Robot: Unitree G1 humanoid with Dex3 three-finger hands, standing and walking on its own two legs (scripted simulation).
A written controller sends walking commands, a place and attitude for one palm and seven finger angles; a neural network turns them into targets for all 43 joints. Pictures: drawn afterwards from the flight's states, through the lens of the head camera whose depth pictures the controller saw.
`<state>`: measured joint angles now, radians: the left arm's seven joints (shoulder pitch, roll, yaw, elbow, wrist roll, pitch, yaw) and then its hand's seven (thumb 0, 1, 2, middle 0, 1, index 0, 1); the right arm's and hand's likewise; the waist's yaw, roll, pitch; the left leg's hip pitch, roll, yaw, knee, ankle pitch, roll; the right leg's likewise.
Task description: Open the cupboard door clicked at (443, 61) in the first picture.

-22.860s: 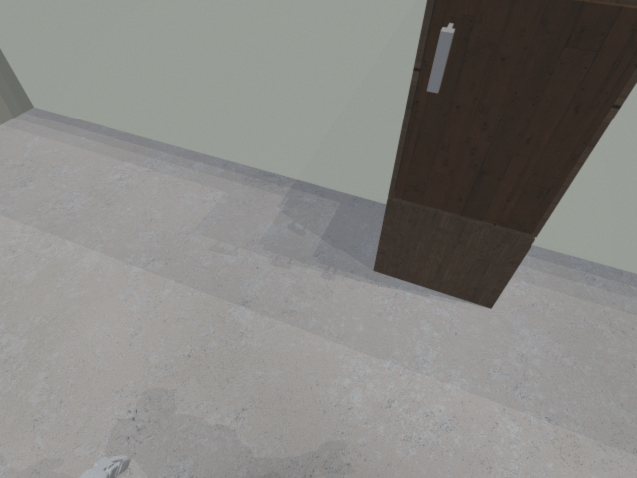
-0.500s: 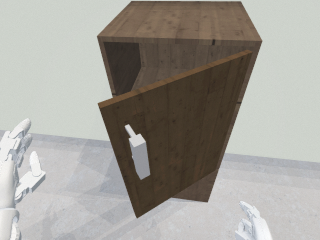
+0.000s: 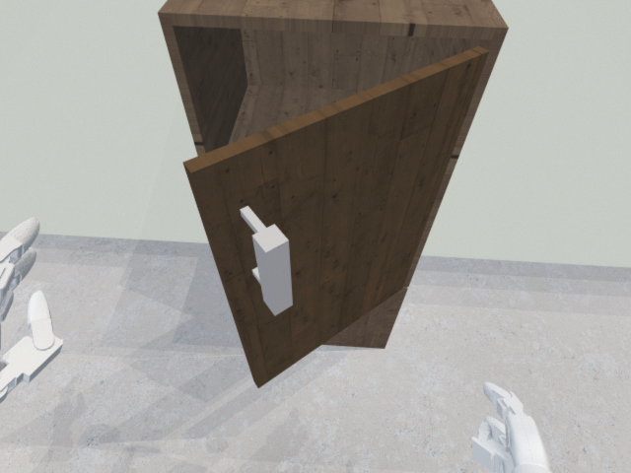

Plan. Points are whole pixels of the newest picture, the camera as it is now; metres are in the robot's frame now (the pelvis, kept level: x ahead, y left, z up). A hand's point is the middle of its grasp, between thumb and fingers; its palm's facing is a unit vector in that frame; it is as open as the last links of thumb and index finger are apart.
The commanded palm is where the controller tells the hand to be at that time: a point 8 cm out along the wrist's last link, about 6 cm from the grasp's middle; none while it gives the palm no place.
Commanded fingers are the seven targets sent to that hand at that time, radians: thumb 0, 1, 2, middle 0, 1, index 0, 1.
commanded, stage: step back with the hand held close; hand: left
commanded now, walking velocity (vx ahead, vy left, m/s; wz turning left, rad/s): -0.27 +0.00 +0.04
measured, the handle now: (264, 260) +0.33 +0.09 +0.11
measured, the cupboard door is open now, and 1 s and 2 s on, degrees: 39 39 39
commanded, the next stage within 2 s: stop stepping back and stand still in 0.68 s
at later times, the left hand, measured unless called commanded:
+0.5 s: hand out of the picture +0.10 +0.29 +0.15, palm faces +0.47 -0.78 -0.41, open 7.5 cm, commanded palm +0.03 +0.33 +0.18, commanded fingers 0.00 0.90 0.90 -0.20 -0.30 -0.20 -0.30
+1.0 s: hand out of the picture -0.03 +0.26 +0.17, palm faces +0.37 -0.75 -0.54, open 7.4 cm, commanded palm -0.06 +0.29 +0.18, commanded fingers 0.00 0.90 0.90 -0.20 -0.30 -0.20 -0.30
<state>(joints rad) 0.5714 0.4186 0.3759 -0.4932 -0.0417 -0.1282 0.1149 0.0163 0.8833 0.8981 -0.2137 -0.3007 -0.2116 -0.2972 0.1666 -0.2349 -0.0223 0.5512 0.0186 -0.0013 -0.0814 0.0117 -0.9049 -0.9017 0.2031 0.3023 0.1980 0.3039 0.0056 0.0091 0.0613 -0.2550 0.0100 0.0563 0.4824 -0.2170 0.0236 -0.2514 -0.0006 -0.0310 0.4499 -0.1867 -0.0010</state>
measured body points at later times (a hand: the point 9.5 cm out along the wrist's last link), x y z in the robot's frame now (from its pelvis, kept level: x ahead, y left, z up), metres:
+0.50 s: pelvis -0.10 +0.02 -0.03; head -0.09 +0.05 +0.42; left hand +0.07 +0.33 +0.18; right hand +0.07 -0.22 -0.10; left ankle -0.02 +0.11 -0.74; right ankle +0.01 -0.12 -0.72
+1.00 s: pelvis -0.21 -0.01 -0.01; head -0.21 +0.01 +0.44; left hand -0.05 +0.30 +0.20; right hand -0.06 -0.24 -0.09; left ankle -0.14 +0.09 -0.72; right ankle -0.32 -0.12 -0.74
